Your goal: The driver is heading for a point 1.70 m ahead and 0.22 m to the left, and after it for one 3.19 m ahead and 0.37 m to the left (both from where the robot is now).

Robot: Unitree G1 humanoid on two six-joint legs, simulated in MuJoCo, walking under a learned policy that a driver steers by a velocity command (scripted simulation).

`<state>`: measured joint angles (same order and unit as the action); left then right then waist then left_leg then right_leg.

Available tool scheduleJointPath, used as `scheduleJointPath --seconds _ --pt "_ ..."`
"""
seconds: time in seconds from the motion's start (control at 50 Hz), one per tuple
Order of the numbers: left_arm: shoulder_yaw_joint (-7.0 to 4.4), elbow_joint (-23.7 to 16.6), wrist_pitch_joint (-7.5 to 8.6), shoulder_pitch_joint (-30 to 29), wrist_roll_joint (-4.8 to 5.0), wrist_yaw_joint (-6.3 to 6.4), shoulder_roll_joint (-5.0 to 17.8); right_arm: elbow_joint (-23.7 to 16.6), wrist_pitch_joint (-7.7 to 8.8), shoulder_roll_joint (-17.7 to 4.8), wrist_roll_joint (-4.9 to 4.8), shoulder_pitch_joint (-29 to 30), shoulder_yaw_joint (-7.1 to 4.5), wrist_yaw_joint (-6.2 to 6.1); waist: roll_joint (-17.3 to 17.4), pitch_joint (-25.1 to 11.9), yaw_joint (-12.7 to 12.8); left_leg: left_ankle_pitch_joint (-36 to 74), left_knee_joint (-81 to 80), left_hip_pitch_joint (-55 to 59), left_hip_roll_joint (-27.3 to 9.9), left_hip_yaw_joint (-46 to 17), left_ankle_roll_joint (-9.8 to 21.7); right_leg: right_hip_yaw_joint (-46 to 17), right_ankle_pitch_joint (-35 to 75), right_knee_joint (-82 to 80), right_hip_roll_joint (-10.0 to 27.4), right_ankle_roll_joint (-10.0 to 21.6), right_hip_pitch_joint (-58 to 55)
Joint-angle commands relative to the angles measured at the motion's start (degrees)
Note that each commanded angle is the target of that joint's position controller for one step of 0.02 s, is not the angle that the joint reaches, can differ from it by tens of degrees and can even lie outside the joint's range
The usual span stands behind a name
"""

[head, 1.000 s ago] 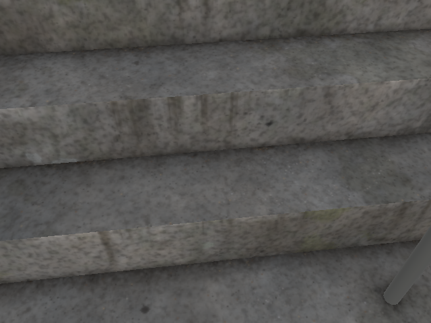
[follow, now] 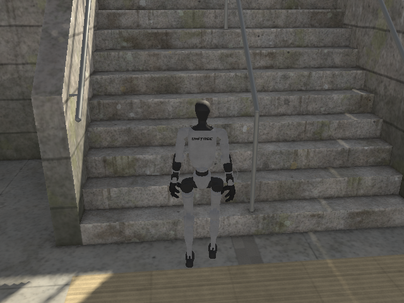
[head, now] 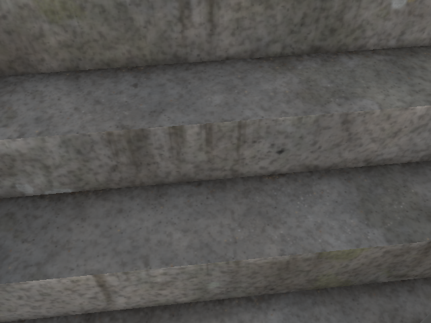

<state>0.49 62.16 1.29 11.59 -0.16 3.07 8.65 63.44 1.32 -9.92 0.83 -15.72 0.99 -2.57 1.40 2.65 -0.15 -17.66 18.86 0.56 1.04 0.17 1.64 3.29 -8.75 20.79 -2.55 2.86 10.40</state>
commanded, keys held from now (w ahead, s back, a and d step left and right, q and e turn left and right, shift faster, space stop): no key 0.44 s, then w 0.38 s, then no key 0.18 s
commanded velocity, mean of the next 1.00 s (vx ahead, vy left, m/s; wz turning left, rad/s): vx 0.16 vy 0.00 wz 0.00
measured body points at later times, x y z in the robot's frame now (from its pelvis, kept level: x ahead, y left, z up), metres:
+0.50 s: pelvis -0.01 +0.01 +0.00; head -0.01 +0.01 +0.45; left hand +0.00 +0.24 -0.16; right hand -0.03 -0.21 -0.16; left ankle -0.08 +0.10 -0.74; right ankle +0.03 -0.09 -0.74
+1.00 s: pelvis +0.02 +0.02 +0.00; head +0.03 +0.02 +0.45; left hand +0.09 +0.25 -0.15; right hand +0.06 -0.21 -0.15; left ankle -0.08 +0.10 -0.74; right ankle +0.03 -0.09 -0.74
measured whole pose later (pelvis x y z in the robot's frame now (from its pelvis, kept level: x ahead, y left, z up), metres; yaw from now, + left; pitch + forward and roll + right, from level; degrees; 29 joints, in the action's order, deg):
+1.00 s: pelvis +0.02 +0.02 +0.00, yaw +0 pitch -1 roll -1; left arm 0.4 59.2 2.6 10.7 -0.1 3.2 9.3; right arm 58.4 3.1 -10.2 0.5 -15.0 1.8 -2.7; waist 1.4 0.9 -0.1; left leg -18.3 17.3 1.8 2.4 0.1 3.4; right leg 2.6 -10.9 21.9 -1.1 0.9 10.2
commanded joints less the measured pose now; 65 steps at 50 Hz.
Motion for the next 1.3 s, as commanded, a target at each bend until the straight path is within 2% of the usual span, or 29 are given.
scheduleJointPath --seconds 0.02,0.42,0.44,0.46,0.52,0.6,0.66,0.74,0.78,0.82,0.86,0.9,0.94,1.02,1.3 --pt "-0.81 -1.1 0.22 1.7 0.0 0.17 5.0 -0.3 0.02 -3.9 -0.02 -4.6 -0.49 -0.19 -1.4 -1.1 -0.3 12.0 -3.3 -7.6 -6.7 -4.0 0.2 -9.3 17.9 -1.4 9.3 0.5 -8.2" --pt "-0.52 0.7 -0.96 4.4 -0.17 -0.45 5.4 -0.8 0.3 -4.0 -0.11 -6.8 0.39 -0.04 -1.0 1.8 0.6 7.3 -4.3 -11.1 -7.0 -5.0 1.0 -8.7 7.3 -3.0 8.9 -0.2 -4.8" --pt "-0.72 0.8 -0.82 4.6 -0.11 -0.59 6.0 -1.0 0.33 -3.8 0.02 -6.8 0.39 -0.09 -1.0 2.2 0.5 7.3 -4.2 -11.0 -7.1 -5.1 1.1 -8.7 7.0 -3.1 8.9 -0.1 -4.2" --pt "-0.49 0.9 -0.79 4.6 -0.14 -0.67 5.3 -1.0 0.39 -3.2 0.13 -6.8 0.65 -0.09 -0.8 1.2 0.5 4.8 -5.3 -10.9 -7.0 -5.2 1.2 -8.7 4.1 -3.9 8.8 -0.2 -4.7" --pt "-0.46 0.4 -0.93 3.3 -0.36 -0.78 5.4 -1.8 0.69 -3.5 0.45 -5.7 0.73 -0.1 -0.7 2.7 0.7 -2.2 -7.6 -13.0 -6.5 -5.7 2.0 -8.6 -2.5 -5.2 8.0 -0.3 -4.2" --pt "-0.46 -0.4 -0.43 3.1 -0.31 -0.93 5.3 -2.8 1.51 -3.9 0.42 -5.5 0.56 0.05 0.2 3.4 0.8 -4.8 -8.9 -13.6 -6.6 -6.5 3.2 -7.6 -3.5 -4.0 7.2 0.3 -2.9" --pt "-0.34 -1.3 0.33 2.6 -0.2 -0.95 4.8 -3.9 2.03 -3.7 0.48 -4.9 0.48 0.19 0.7 3.3 0.9 -1.1 -8.7 -12.7 -6.9 -6.9 4.0 -7.0 -1.3 -2.5 6.9 0.7 -1.9" --pt "-0.61 -2.6 1.41 2.6 -0.09 -0.77 5.2 -4.8 2.53 -4.6 0.15 -5.5 -0.13 0.3 0.5 1.5 0.5 10.5 -5.1 -8.5 -6.8 -6.1 4.7 -5.8 0.6 1.0 6.1 1.4 0.2" --pt "-0.66 -3.4 1.9 2.3 -0.08 -0.63 5.0 -5.5 2.77 -4.4 0.05 -4.9 -0.21 0.25 0.1 0.6 0.4 17.7 -3.3 -7.0 -6.8 -5.6 4.7 -5.7 4.0 1.9 6.2 1.6 0.4" --pt "-0.82 -4.1 2.27 2.4 -0.06 -0.49 5.1 -5.9 2.88 -4.8 -0.13 -5.1 -0.44 0.24 -0.3 -0.9 0.1 24.1 -1.2 -5.5 -6.5 -4.9 4.7 -5.6 8.1 3.4 6.3 1.9 -0.2" --pt "-0.57 -4.1 2.41 2.7 -0.11 -0.17 4.7 -6.1 2.97 -3.8 -0.09 -4.5 0.1 0.07 -1.7 -1.7 0.3 34.5 -0.6 -4.8 -7.2 -4.3 3.1 -7.1 19.1 1.8 8.1 1.3 -3.1" --pt "-0.83 -4.0 2.23 3.4 0.09 0.18 5.6 -5.8 2.71 -5.1 -0.35 -5.1 -0.11 -0.22 -1.2 -3.9 0.2 38.6 -0.3 -2.7 -7.5 -4.0 1.9 -6.9 23.8 2.4 8.4 1.0 -5.9" --pt "-0.94 -3.9 1.8 3.2 0.19 0.32 5.8 -5.8 2.22 -5.5 -0.48 -4.5 -0.16 -0.31 -0.9 -4.3 0.2 36.9 -0.8 -2.2 -7.6 -4.0 1.5 -6.9 23.1 1.9 8.5 0.8 -7.1" --pt "-1.04 -4.0 1.11 1.6 0.05 0.29 6.1 -5.6 1.55 -5.3 -0.22 -3.4 -0.02 -0.31 -0.6 -2.0 0.0 31.0 -2.5 -3.3 -7.7 -4.2 1.1 -7.3 20.6 0.6 8.8 0.4 -7.1" --pt "-1.18 -1.9 0.15 1.3 0.03 -0.26 7.0 -4.5 0.84 -5.8 -0.17 -3.2 0.14 -0.08 -0.4 -0.9 0.2 23.7 -3.8 -4.8 -7.9 -5.0 1.1 -7.4 15.5 -1.1 9.6 -0.6 -6.5"
Keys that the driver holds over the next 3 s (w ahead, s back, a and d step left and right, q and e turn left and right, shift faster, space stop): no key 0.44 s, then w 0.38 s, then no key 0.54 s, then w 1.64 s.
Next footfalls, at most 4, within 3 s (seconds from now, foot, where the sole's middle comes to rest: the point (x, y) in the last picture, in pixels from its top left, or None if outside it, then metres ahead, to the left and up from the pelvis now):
none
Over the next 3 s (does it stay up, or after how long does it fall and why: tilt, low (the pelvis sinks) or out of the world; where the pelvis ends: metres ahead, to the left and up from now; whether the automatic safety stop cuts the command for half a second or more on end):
stays up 0.00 0.04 0.00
